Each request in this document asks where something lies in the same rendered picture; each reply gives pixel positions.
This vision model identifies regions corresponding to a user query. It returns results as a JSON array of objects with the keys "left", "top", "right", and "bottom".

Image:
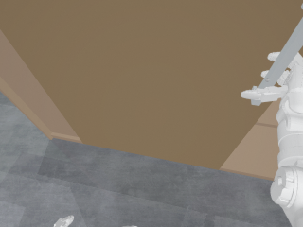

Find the left robot hand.
[{"left": 54, "top": 215, "right": 74, "bottom": 227}]

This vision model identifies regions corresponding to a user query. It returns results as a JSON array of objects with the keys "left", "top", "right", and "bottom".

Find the handle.
[{"left": 251, "top": 4, "right": 303, "bottom": 106}]

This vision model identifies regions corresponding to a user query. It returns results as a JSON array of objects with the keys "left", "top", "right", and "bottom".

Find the robot right upper arm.
[{"left": 270, "top": 165, "right": 303, "bottom": 227}]

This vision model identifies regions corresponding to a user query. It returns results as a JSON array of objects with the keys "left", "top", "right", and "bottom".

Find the right robot forearm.
[{"left": 276, "top": 92, "right": 303, "bottom": 168}]

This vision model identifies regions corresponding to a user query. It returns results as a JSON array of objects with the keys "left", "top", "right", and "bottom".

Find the wardrobe door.
[
  {"left": 0, "top": 0, "right": 303, "bottom": 170},
  {"left": 0, "top": 29, "right": 78, "bottom": 137}
]

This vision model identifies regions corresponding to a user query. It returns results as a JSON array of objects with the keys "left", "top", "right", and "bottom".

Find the right robot hand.
[{"left": 241, "top": 52, "right": 303, "bottom": 102}]

